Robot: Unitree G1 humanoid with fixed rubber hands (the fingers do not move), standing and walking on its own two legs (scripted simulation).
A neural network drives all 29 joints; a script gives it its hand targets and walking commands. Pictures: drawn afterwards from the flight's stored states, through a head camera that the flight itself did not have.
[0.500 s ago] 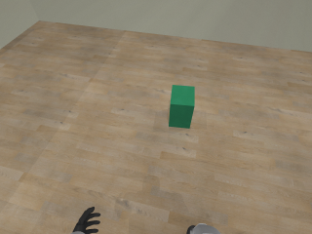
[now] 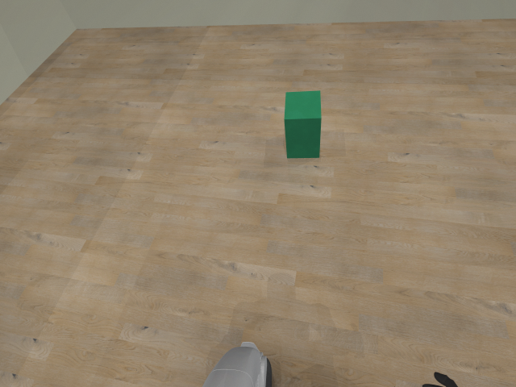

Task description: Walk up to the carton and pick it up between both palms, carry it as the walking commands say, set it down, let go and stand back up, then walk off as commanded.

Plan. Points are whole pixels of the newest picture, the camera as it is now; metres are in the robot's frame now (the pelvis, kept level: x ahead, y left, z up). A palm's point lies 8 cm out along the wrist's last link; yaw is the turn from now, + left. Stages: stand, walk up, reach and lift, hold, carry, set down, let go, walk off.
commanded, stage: walk off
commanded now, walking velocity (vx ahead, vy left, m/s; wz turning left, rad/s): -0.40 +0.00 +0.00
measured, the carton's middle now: (303, 125) +1.28 -0.05 -0.63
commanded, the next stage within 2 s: stand in 1.84 s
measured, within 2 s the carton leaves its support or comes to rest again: neither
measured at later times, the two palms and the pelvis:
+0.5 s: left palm out of the picture -0.17 +0.28 -0.15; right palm out of the picture -0.15 -0.23 -0.12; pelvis -0.22 +0.02 +0.01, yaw +4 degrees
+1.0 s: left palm out of the picture -0.37 +0.23 -0.11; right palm out of the picture -0.37 -0.29 -0.15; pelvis -0.42 -0.02 +0.01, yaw +1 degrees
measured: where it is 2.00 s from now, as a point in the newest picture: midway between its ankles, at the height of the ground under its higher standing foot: outside the picture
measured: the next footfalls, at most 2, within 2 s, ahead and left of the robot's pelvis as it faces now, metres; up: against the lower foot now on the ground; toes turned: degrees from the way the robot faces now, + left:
left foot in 0.40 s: -0.20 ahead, +0.14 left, +0.00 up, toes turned +4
right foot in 0.80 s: -0.37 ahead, -0.11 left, +0.00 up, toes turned -1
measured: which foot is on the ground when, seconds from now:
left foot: up 0.00-0.38, down 0.40-0.80, up 0.82-1.00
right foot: down 0.00-0.40, up 0.42-0.78, down 0.80-1.00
